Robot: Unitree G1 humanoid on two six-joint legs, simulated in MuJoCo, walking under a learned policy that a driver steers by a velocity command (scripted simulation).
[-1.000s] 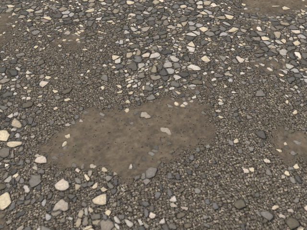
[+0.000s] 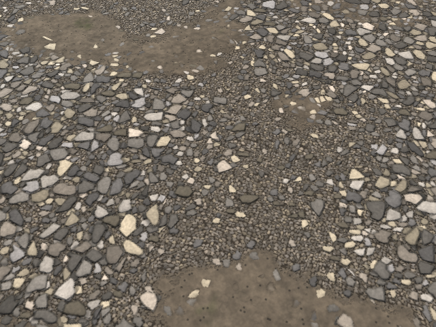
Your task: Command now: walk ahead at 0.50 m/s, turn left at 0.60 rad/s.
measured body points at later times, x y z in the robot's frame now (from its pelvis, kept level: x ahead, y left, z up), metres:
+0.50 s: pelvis +0.18 +0.05 +0.00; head +0.22 +0.05 +0.44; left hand +0.28 +0.33 -0.13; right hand +0.34 -0.21 -0.11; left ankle +0.22 +0.14 -0.74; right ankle +0.23 -0.11 -0.70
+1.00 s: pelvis +0.22 +0.00 +0.00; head +0.26 -0.04 +0.45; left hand +0.44 +0.24 -0.08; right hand +0.31 -0.32 -0.11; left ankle +0.29 +0.15 -0.69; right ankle +0.20 -0.09 -0.74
